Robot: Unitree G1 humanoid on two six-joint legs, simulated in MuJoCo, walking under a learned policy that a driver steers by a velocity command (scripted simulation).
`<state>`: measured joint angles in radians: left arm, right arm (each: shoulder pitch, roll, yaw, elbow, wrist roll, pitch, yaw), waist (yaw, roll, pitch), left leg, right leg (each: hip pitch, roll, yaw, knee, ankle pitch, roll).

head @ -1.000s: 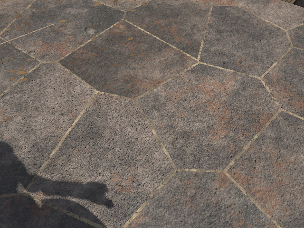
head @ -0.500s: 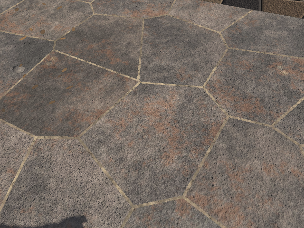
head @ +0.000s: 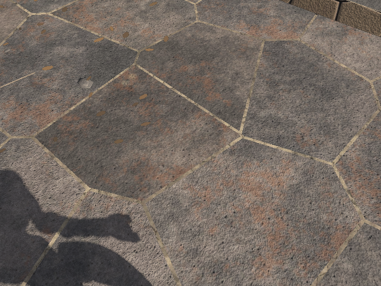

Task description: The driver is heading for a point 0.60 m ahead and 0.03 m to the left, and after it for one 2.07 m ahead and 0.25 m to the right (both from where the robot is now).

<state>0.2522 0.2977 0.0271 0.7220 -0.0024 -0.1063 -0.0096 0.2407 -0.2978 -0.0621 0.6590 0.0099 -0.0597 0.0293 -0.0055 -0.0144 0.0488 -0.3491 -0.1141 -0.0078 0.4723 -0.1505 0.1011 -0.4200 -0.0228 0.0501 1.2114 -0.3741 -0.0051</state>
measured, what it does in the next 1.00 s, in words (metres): walks ahead: right foot, then left foot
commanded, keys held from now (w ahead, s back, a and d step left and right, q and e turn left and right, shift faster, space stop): w+q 0.30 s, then w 0.38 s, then e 0.32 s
